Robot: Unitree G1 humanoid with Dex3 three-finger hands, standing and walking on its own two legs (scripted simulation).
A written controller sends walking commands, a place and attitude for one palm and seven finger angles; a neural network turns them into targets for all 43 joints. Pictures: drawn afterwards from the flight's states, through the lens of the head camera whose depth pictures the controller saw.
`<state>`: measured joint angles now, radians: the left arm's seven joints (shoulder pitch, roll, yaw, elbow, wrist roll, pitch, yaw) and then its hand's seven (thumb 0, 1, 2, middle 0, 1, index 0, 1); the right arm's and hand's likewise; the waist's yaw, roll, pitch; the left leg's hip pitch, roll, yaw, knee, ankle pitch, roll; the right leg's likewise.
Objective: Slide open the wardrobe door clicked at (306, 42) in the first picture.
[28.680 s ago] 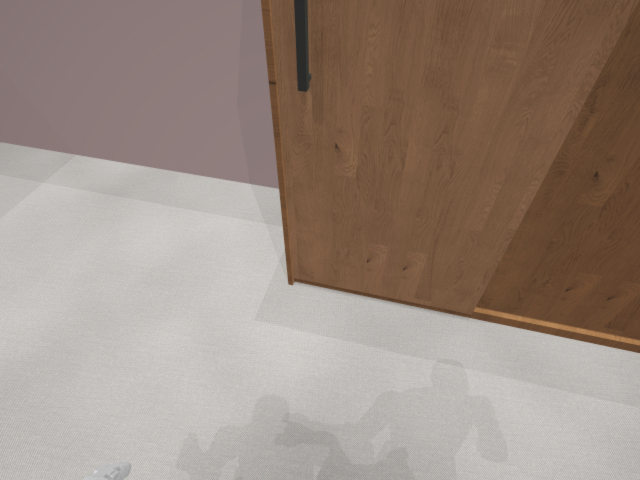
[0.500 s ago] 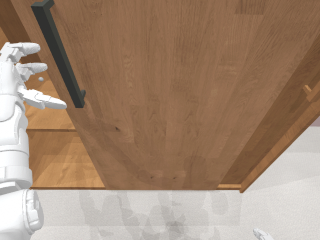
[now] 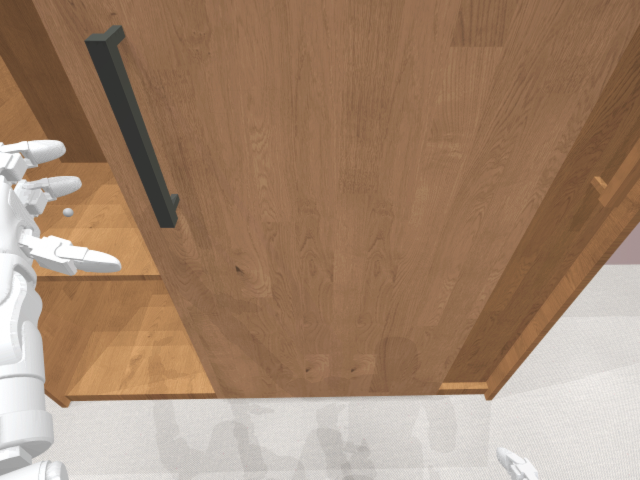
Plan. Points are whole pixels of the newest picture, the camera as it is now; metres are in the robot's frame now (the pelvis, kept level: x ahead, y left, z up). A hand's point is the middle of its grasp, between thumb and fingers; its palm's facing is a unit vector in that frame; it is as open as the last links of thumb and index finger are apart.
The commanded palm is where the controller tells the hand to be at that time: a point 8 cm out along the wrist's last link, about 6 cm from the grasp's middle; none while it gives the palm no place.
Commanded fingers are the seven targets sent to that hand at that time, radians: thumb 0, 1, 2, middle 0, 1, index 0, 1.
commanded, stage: slip the hand off the handle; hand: left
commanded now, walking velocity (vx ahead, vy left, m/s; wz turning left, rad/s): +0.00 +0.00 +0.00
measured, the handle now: (145, 139) +0.47 +0.27 +0.21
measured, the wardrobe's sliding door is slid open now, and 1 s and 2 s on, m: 0.47 0.47 0.47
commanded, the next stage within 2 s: draw the hand back to the body in 0.46 s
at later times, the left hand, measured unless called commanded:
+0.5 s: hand (51, 246) +0.28 +0.30 +0.19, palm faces +0.42 -0.90 -0.13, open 14.7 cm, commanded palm +0.25 +0.33 +0.19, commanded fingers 0.00 -0.55 0.20 -0.25 -1.15 -0.25 -1.15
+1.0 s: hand (32, 298) +0.23 +0.29 +0.18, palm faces +0.24 -0.97 +0.00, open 14.7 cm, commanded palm +0.20 +0.32 +0.19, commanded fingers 0.00 -0.48 0.23 -0.25 -1.11 -0.25 -1.11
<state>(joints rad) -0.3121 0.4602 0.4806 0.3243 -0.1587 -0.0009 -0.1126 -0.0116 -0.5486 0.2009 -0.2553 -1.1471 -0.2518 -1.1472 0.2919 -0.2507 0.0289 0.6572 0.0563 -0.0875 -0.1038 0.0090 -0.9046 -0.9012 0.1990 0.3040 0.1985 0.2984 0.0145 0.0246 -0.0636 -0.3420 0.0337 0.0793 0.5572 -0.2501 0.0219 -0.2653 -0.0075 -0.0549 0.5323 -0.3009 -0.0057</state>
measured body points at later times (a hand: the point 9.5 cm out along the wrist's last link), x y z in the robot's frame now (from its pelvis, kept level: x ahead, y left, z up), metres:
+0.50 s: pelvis -0.01 -0.02 +0.00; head -0.03 -0.03 +0.45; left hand +0.26 +0.34 +0.20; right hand +0.17 -0.24 -0.08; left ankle +0.03 +0.11 -0.73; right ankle -0.01 -0.12 -0.73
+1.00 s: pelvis +0.00 -0.01 +0.00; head -0.04 -0.02 +0.45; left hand +0.22 +0.35 +0.18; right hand +0.21 -0.23 -0.05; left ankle +0.03 +0.11 -0.73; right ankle -0.01 -0.12 -0.73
